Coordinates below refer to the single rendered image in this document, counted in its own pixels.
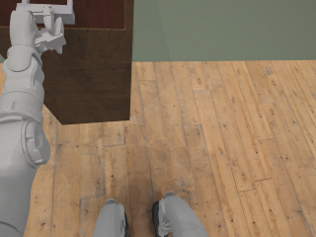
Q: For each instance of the robot right foot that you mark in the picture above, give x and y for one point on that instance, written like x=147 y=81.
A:
x=155 y=218

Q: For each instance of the cabinet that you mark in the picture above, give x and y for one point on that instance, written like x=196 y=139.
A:
x=90 y=81

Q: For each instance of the left robot hand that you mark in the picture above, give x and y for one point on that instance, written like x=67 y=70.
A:
x=24 y=30

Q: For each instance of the right robot shin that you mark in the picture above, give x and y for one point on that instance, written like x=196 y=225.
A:
x=164 y=229

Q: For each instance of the robot left upper arm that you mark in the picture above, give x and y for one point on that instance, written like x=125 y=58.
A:
x=23 y=148

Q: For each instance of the robot left forearm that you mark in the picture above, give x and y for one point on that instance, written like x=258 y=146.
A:
x=23 y=94

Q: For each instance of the drawer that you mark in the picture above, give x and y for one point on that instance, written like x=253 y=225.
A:
x=91 y=14

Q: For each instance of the handle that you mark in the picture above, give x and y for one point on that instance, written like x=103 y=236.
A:
x=64 y=11

